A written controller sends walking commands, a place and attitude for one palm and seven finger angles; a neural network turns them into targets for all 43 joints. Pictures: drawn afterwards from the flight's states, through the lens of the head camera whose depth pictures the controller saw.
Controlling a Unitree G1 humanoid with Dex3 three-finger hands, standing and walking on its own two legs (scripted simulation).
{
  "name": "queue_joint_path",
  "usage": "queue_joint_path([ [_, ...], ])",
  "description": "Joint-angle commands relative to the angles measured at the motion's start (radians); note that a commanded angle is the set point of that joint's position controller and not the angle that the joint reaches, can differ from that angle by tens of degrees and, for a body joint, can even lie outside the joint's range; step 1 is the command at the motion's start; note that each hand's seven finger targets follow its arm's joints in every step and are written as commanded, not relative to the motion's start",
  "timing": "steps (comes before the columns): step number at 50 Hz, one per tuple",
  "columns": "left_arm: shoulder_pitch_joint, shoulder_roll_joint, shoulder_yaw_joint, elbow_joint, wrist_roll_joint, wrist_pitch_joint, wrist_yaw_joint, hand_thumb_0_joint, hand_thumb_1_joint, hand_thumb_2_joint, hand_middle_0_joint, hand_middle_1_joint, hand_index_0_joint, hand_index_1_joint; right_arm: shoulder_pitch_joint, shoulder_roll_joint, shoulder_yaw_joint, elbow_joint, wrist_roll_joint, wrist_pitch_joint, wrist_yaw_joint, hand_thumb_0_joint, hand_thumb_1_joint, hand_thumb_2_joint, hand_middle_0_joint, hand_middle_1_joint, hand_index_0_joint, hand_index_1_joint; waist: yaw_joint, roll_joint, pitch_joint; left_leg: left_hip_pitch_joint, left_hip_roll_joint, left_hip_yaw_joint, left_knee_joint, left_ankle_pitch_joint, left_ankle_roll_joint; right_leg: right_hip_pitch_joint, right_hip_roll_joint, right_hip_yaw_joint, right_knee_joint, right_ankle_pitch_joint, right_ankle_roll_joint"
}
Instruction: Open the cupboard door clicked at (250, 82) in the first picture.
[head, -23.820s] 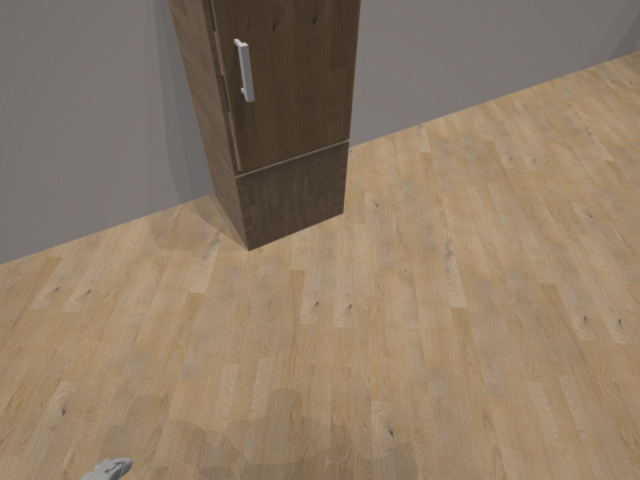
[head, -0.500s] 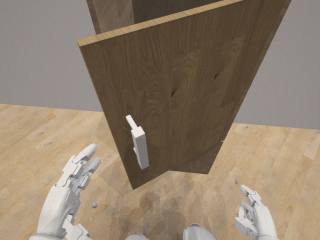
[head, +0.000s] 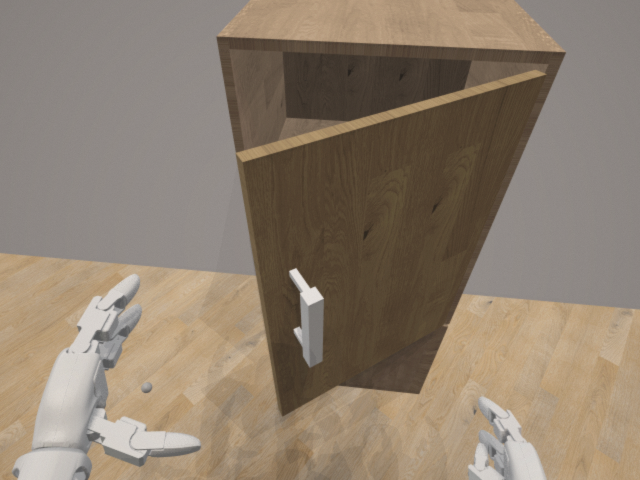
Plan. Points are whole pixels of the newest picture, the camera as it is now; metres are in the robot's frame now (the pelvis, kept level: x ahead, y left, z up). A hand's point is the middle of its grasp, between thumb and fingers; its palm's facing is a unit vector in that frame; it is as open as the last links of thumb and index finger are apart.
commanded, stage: draw the hand back to the body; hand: left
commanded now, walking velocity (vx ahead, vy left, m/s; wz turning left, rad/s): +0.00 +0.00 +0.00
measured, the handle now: (305, 319) +0.32 +0.05 +0.04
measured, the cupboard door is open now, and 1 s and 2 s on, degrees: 36 36 36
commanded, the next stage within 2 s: step back with the hand held close in 0.94 s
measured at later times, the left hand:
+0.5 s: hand (63, 308) +0.22 +0.26 +0.18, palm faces +0.41 -0.82 -0.40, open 9.8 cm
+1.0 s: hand (63, 313) +0.20 +0.25 +0.20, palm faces +0.46 -0.80 -0.39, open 7.5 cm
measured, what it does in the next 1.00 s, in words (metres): stands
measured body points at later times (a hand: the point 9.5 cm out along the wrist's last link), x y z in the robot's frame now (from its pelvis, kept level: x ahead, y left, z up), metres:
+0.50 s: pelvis +0.03 +0.01 +0.03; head +0.02 +0.00 +0.48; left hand +0.19 +0.30 +0.21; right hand +0.23 -0.20 -0.04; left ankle -0.04 +0.08 -0.70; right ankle +0.06 -0.12 -0.70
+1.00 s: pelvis +0.02 -0.02 +0.04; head -0.01 -0.03 +0.49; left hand +0.17 +0.29 +0.22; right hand +0.20 -0.23 -0.04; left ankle -0.03 +0.08 -0.70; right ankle +0.06 -0.12 -0.70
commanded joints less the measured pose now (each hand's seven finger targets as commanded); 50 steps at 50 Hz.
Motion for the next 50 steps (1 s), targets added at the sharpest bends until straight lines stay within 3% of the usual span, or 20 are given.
queue_joint_path([
  [1,-0.032,0.119,0.084,-0.249,0.046,-0.042,0.085,0.0,-0.045,0.495,-0.166,-0.3,-0.166,-0.3,-0.134,-0.102,-0.041,-0.147,-0.019,-0.055,-0.014,0.0,-0.9,-0.9,0.2,0.3,0.2,0.3,0.021,-0.005,0.02,-0.124,0.061,-0.065,-0.303,0.224,-0.045,0.263,-0.026,0.033,-0.151,0.02,-0.025],
  [3,-0.03,0.129,0.108,-0.244,0.053,-0.04,0.095,0.0,0.025,0.525,-0.169,-0.3,-0.169,-0.3,-0.138,-0.099,-0.043,-0.131,-0.02,-0.056,-0.017,0.0,-0.9,-0.9,0.2,0.3,0.2,0.3,0.024,-0.026,0.011,-0.079,0.061,-0.053,-0.319,0.276,-0.05,0.293,-0.027,0.033,-0.171,0.063,-0.022],
  [8,-0.101,0.149,0.143,-0.267,0.062,-0.049,0.11,0.0,0.2,0.6,-0.175,-0.3,-0.175,-0.3,-0.151,-0.102,-0.038,-0.087,-0.026,-0.065,-0.012,0.0,-0.9,-0.9,0.2,0.3,0.2,0.3,0.025,0.056,0.02,0.018,0.071,-0.072,-0.381,0.404,-0.082,0.34,-0.026,0.027,-0.209,0.122,-0.021],
  [11,-0.096,0.151,0.166,-0.257,0.06,-0.049,0.112,0.0,0.305,0.645,-0.179,-0.3,-0.179,-0.3,-0.161,-0.101,-0.037,-0.064,-0.031,-0.07,-0.006,0.0,-0.9,-0.9,0.2,0.3,0.2,0.3,0.033,0.032,0.014,0.07,0.074,-0.068,-0.398,0.532,-0.093,0.381,-0.026,0.022,-0.233,0.19,-0.018],
  [18,-0.137,0.177,0.239,-0.226,0.052,-0.061,0.106,0.0,0.55,0.75,-0.187,-0.3,-0.187,-0.3,-0.19,-0.101,-0.044,-0.028,-0.035,-0.056,0.011,0.0,-0.9,-0.9,0.2,0.3,0.2,0.3,0.042,0.017,0.027,0.14,0.078,-0.049,-0.449,0.632,-0.106,0.447,-0.024,0.021,-0.29,0.266,-0.018],
  [22,-0.166,0.205,0.291,-0.231,0.047,-0.071,0.103,0.0,0.69,0.81,-0.192,-0.3,-0.192,-0.3,-0.202,-0.1,-0.048,-0.017,-0.036,-0.042,0.016,0.0,-0.9,-0.9,0.2,0.3,0.2,0.3,0.048,0.029,0.015,0.167,0.076,-0.037,-0.468,0.673,-0.106,0.491,-0.023,0.025,-0.315,0.311,-0.02],
  [24,-0.186,0.239,0.329,-0.243,0.048,-0.076,0.104,0.0,0.76,0.84,-0.195,-0.3,-0.195,-0.3,-0.209,-0.104,-0.05,-0.01,-0.037,-0.04,0.018,0.0,-0.9,-0.9,0.2,0.3,0.2,0.3,0.055,0.073,0.002,0.185,0.078,-0.039,-0.472,0.726,-0.114,0.509,-0.023,0.026,-0.32,0.34,-0.022],
  [26,-0.188,0.239,0.346,-0.239,0.041,-0.077,0.103,0.0,0.83,0.87,-0.198,-0.3,-0.198,-0.3,-0.208,-0.098,-0.052,-0.004,-0.039,-0.035,0.023,0.0,-0.9,-0.9,0.2,0.3,0.2,0.3,0.054,0.067,-0.014,0.206,0.075,-0.03,-0.471,0.759,-0.115,0.523,-0.025,0.027,-0.331,0.374,-0.02],
  [28,-0.207,0.252,0.367,-0.242,0.037,-0.08,0.101,0.0,0.9,0.9,-0.2,-0.3,-0.2,-0.3,-0.212,-0.1,-0.055,-0.002,-0.038,-0.027,0.025,0.0,-0.9,-0.9,0.2,0.3,0.2,0.3,0.054,0.043,-0.017,0.21,0.074,-0.025,-0.476,0.762,-0.11,0.536,-0.023,0.028,-0.34,0.389,-0.018],
  [30,-0.176,0.2,0.326,-0.176,0.036,-0.071,0.092,0.0,0.9,0.9,-0.2,-0.3,-0.2,-0.3,-0.216,-0.1,-0.056,0.005,-0.037,-0.018,0.03,0.0,-0.9,-0.9,0.2,0.3,0.2,0.3,0.048,0.048,0.033,0.21,0.077,-0.021,-0.485,0.749,-0.106,0.512,-0.025,0.025,-0.353,0.374,-0.016],
  [32,-0.173,0.176,0.301,-0.142,0.033,-0.065,0.085,0.0,0.9,0.9,-0.2,-0.3,-0.2,-0.3,-0.222,-0.105,-0.061,0.004,-0.032,-0.002,0.034,0.0,-0.9,-0.9,0.2,0.3,0.2,0.3,0.044,-0.006,0.058,0.205,0.079,-0.018,-0.496,0.678,-0.092,0.494,-0.022,0.024,-0.367,0.333,-0.012],
  [37,-0.189,0.215,0.327,-0.178,0.035,-0.077,0.089,0.0,0.9,0.9,-0.2,-0.3,-0.2,-0.3,-0.237,-0.102,-0.065,-0.005,-0.034,0.009,0.03,0.0,-0.9,-0.9,0.2,0.3,0.2,0.3,0.051,0.003,0.007,0.209,0.065,-0.007,-0.507,0.584,-0.07,0.532,-0.025,0.037,-0.377,0.313,-0.013],
  [40,-0.218,0.242,0.342,-0.229,0.038,-0.085,0.096,0.0,0.9,0.9,-0.2,-0.3,-0.2,-0.3,-0.247,-0.099,-0.06,-0.007,-0.035,0.0,0.022,0.0,-0.9,-0.9,0.2,0.3,0.2,0.3,0.052,0.041,-0.012,0.207,0.061,-0.014,-0.516,0.557,-0.071,0.552,-0.025,0.041,-0.379,0.304,-0.015],
  [44,-0.223,0.254,0.351,-0.211,0.042,-0.083,0.103,0.0,0.9,0.9,-0.2,-0.3,-0.2,-0.3,-0.252,-0.095,-0.058,0.002,-0.031,-0.009,0.015,0.0,-0.9,-0.9,0.2,0.3,0.2,0.3,0.051,0.044,0.036,0.19,0.055,-0.006,-0.524,0.477,-0.057,0.536,-0.022,0.047,-0.403,0.259,-0.017],
  [50,-0.226,0.21,0.315,-0.15,0.039,-0.087,0.097,0.0,0.9,0.9,-0.2,-0.3,-0.2,-0.3,-0.257,-0.093,-0.058,0.012,-0.029,-0.013,0.017,0.0,-0.9,-0.9,0.2,0.3,0.2,0.3,0.044,0.016,0.107,0.182,0.056,-0.004,-0.537,0.398,-0.041,0.498,-0.022,0.053,-0.427,0.188,-0.013],
])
